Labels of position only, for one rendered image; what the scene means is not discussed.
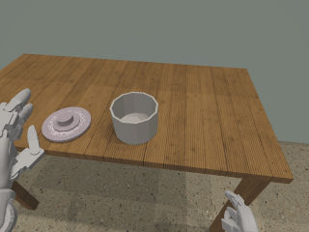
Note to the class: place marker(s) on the robot left hand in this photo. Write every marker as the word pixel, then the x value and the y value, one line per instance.
pixel 13 116

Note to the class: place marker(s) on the lid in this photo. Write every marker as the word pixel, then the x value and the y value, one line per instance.
pixel 55 132

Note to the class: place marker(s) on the pot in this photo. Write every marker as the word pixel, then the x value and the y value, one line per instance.
pixel 135 117

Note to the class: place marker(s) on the table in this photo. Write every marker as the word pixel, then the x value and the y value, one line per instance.
pixel 210 119

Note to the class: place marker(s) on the knob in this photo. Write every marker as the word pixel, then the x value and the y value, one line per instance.
pixel 64 118

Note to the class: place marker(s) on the left robot forearm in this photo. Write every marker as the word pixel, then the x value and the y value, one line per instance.
pixel 8 212

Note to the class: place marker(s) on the robot right hand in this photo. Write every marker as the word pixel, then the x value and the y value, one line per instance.
pixel 240 220

